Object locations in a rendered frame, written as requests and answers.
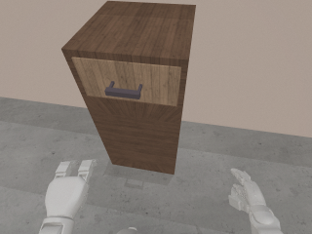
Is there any robot right hand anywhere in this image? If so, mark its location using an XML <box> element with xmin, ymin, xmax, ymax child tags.
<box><xmin>228</xmin><ymin>168</ymin><xmax>266</xmax><ymax>213</ymax></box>

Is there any robot left forearm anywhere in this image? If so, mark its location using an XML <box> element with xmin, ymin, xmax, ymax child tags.
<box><xmin>39</xmin><ymin>215</ymin><xmax>75</xmax><ymax>234</ymax></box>

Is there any robot left hand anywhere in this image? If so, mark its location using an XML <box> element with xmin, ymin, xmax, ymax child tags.
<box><xmin>45</xmin><ymin>158</ymin><xmax>98</xmax><ymax>218</ymax></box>

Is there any drawer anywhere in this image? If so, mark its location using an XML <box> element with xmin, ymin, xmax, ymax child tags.
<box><xmin>71</xmin><ymin>57</ymin><xmax>181</xmax><ymax>106</ymax></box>

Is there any cabinet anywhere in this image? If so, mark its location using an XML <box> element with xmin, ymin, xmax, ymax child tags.
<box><xmin>61</xmin><ymin>0</ymin><xmax>196</xmax><ymax>175</ymax></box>

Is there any handle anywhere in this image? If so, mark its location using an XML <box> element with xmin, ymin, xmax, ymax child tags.
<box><xmin>104</xmin><ymin>81</ymin><xmax>142</xmax><ymax>99</ymax></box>

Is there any robot right forearm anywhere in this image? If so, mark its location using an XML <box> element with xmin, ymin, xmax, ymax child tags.
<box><xmin>249</xmin><ymin>204</ymin><xmax>284</xmax><ymax>234</ymax></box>

